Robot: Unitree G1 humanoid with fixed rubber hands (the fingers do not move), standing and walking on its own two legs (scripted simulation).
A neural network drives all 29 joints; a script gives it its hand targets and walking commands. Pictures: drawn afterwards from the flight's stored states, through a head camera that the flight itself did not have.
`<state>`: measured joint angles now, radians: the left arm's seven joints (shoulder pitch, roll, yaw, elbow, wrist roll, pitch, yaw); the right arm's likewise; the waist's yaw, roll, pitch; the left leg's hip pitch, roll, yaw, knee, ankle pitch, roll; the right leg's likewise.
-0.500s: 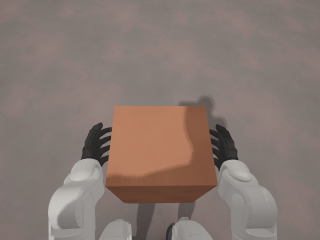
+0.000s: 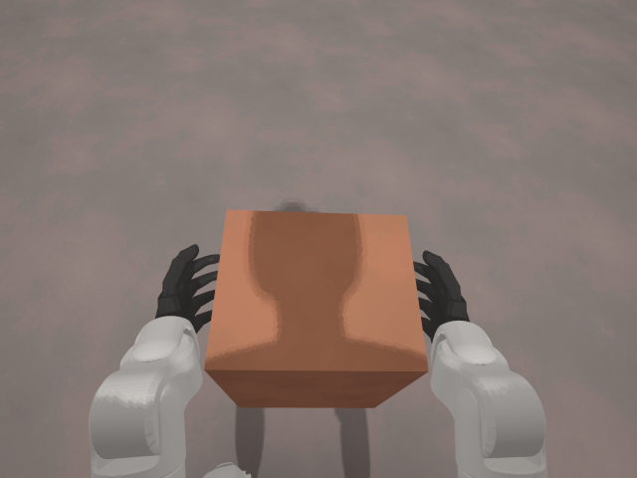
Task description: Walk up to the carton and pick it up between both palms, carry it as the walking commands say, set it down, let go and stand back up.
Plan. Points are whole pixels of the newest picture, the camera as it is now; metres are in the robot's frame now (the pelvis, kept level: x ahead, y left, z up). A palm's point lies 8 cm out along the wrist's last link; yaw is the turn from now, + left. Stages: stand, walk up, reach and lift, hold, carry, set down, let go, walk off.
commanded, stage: carry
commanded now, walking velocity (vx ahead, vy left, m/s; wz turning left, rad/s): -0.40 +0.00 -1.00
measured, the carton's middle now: (311, 324) +0.29 +0.03 +0.03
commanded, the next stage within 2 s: none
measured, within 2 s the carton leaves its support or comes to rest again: neither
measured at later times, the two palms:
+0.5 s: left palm out of the picture +0.07 +0.02 +0.09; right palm out of the picture -0.05 -0.22 +0.09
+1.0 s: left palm out of the picture -0.18 -0.03 +0.08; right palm out of the picture -0.41 -0.18 +0.09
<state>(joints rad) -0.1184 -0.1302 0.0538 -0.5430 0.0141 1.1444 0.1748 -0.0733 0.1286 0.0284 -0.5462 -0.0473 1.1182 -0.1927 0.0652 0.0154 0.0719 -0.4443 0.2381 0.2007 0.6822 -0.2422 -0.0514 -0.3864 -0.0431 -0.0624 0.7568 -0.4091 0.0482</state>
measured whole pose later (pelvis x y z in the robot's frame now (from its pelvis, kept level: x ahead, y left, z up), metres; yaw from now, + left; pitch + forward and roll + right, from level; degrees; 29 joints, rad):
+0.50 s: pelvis -0.22 +0.01 +0.01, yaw -28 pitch +0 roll -1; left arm -0.07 -0.13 0.04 -0.50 0.05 1.16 0.16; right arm -0.06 0.13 0.03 -0.49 -0.03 1.15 -0.20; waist 0.02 -0.01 0.05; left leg -0.39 0.16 0.14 0.60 -0.20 -0.03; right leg -0.64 0.01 -0.01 1.21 -0.41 0.03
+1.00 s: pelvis -0.44 +0.11 +0.00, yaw -56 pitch +1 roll +1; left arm -0.06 -0.13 0.04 -0.50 0.05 1.13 0.15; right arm -0.08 0.13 0.02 -0.49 -0.02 1.14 -0.20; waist -0.03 -0.06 0.07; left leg -0.38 0.03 0.12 0.65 -0.28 0.04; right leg -0.70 0.12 0.08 0.90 -0.36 0.06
